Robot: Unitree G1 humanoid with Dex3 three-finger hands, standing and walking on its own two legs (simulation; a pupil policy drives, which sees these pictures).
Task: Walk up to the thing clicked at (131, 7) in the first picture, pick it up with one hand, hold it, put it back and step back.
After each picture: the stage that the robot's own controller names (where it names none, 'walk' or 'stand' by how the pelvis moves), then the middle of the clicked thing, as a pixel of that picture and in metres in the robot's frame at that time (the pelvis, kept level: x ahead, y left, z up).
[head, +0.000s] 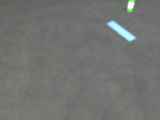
stand; (131, 2) +2.13 -0.66 -0.65
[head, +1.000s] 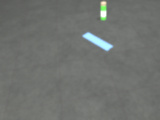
walk; (103, 11) +2.06 -0.13 -0.62
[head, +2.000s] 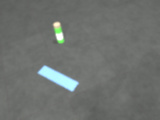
walk; (58, 33) +1.40 +0.37 -0.65
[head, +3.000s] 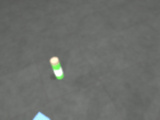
walk; (57, 68) +0.90 +0.35 -0.65
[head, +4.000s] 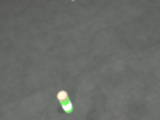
walk; (65, 102) +0.57 +0.27 -0.65
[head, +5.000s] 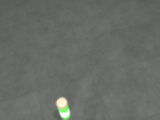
stand; (63, 109) +0.48 +0.20 -0.63
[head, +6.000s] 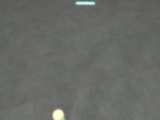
stand; out of the picture +0.43 +0.19 -0.65
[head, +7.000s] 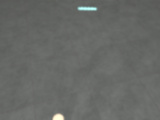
stand; out of the picture +0.42 +0.19 -0.65
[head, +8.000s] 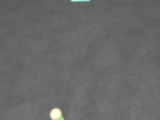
stand; (58, 119) +0.42 +0.22 -0.65
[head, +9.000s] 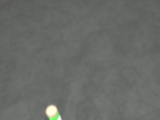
stand; (54, 116) +0.41 +0.25 -0.63
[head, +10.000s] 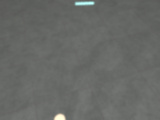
stand; out of the picture +0.39 +0.20 -0.65
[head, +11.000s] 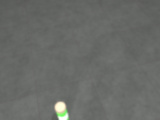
stand; (62, 113) +0.45 +0.19 -0.65
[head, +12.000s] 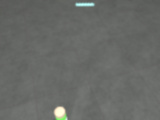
stand; (61, 118) +0.46 +0.19 -0.65
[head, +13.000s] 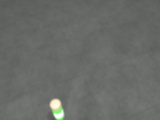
stand; (57, 110) +0.47 +0.22 -0.66
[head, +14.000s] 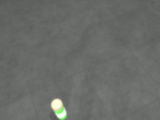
stand; (59, 110) +0.43 +0.23 -0.63
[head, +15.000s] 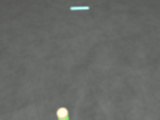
stand; (63, 119) +0.47 +0.17 -0.65
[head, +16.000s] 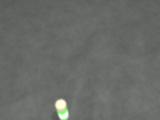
stand; (62, 110) +0.47 +0.17 -0.65
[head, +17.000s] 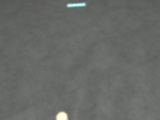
stand; out of the picture +0.42 +0.18 -0.65
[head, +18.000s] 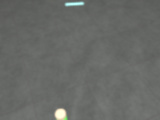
stand; out of the picture +0.44 +0.19 -0.66
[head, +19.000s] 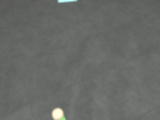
stand; (59, 119) +0.43 +0.21 -0.65
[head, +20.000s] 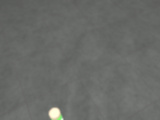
stand; (57, 118) +0.41 +0.22 -0.65
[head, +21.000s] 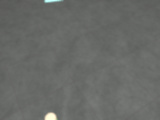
stand; out of the picture +0.39 +0.23 -0.65
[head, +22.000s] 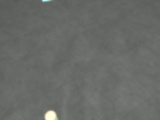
stand; out of the picture +0.40 +0.24 -0.65
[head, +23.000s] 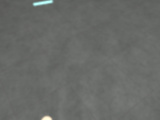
stand; out of the picture +0.38 +0.25 -0.65
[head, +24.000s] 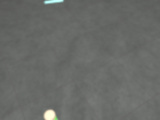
stand; out of the picture +0.42 +0.25 -0.66
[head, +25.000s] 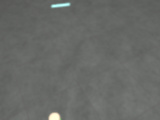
stand; out of the picture +0.42 +0.23 -0.66
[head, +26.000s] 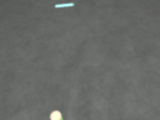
stand; out of the picture +0.43 +0.22 -0.66
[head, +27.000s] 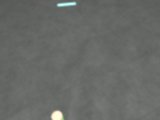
stand; out of the picture +0.43 +0.21 -0.66
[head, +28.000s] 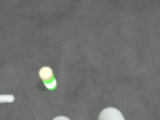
go down; (48, 79) +0.49 +0.19 -0.49
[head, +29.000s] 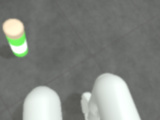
go down; (17, 40) +0.55 +0.20 -0.29
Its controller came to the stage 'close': no
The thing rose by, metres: 0.00
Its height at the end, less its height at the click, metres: +0.00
